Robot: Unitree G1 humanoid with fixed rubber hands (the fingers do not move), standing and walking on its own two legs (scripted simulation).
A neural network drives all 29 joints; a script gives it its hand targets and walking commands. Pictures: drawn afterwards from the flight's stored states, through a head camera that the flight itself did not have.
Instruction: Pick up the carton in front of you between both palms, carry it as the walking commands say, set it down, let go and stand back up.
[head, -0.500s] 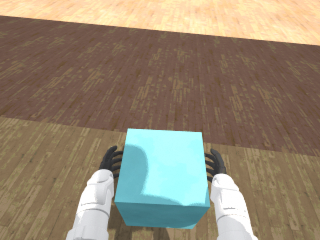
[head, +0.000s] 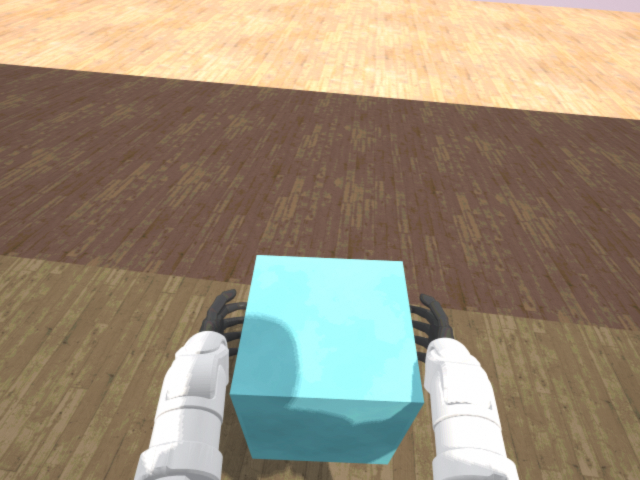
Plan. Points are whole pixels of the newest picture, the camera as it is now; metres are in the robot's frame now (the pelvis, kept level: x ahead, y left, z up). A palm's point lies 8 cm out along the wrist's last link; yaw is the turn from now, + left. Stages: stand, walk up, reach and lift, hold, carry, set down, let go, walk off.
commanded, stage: reach and lift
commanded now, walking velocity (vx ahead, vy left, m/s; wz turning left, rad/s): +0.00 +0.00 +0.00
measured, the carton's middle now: (324, 363) +0.32 +0.00 -0.05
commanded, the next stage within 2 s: hold in 0.64 s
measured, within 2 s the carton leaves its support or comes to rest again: neither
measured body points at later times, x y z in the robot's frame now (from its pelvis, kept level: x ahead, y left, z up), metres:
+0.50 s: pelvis +0.02 +0.00 +0.01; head -0.02 +0.00 +0.45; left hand +0.32 +0.15 +0.03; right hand +0.32 -0.15 +0.03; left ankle +0.03 +0.13 -0.74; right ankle +0.02 -0.13 -0.74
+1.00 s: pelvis +0.01 +0.00 +0.01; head -0.04 +0.00 +0.45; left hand +0.31 +0.15 +0.05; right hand +0.31 -0.15 +0.05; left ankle +0.03 +0.13 -0.74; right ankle +0.02 -0.13 -0.74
